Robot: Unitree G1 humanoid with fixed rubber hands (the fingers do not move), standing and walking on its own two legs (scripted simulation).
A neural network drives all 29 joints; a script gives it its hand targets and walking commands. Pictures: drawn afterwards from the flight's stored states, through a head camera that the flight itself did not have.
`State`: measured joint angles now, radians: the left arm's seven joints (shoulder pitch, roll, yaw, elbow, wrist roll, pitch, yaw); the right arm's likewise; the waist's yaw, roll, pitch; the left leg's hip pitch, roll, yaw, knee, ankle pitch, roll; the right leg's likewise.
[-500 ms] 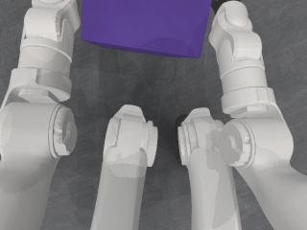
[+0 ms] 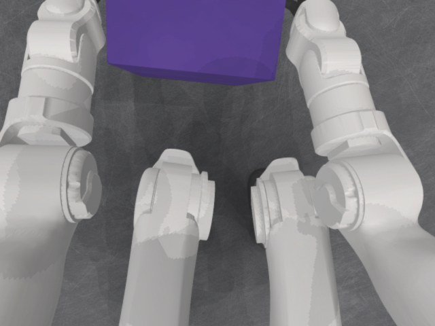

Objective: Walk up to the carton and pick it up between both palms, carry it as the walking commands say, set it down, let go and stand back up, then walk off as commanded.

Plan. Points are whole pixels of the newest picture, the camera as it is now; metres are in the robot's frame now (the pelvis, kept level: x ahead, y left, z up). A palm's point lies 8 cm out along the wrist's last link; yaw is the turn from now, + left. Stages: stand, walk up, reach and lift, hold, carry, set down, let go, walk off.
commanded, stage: set down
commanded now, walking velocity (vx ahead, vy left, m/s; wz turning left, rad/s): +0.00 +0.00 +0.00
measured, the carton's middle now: (196, 6) +0.54 +0.08 -0.24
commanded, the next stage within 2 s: none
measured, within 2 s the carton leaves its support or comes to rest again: neither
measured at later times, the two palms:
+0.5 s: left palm out of the picture +0.53 +0.22 -0.18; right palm (310, 4) +0.54 -0.08 -0.18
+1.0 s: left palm out of the picture +0.53 +0.22 -0.19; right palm (310, 2) +0.54 -0.08 -0.18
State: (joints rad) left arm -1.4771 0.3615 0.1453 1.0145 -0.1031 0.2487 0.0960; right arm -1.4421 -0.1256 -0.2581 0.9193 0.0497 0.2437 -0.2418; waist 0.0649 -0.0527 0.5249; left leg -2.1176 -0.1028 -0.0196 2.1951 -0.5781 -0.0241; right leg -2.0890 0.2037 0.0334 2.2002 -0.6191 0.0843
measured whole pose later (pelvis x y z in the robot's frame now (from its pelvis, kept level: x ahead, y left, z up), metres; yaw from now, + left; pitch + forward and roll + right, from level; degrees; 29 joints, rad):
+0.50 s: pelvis +0.00 +0.00 -0.01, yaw -1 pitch +28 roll -1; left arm -1.48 0.37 0.14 1.08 -0.08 0.21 0.08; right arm -1.47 -0.13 -0.26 1.00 0.05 0.20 -0.22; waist 0.06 -0.06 0.52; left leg -2.14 -0.08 -0.01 2.23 -0.59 -0.01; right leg -2.11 0.19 0.02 2.24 -0.62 0.08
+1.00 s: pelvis +0.00 +0.00 -0.02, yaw +0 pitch +29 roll -1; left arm -1.46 0.38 0.14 1.12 -0.08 0.19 0.04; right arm -1.47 -0.13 -0.32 1.04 -0.01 0.18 -0.14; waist 0.05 -0.05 0.48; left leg -2.17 -0.06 0.01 2.25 -0.59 0.01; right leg -2.14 0.17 0.02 2.26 -0.63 0.07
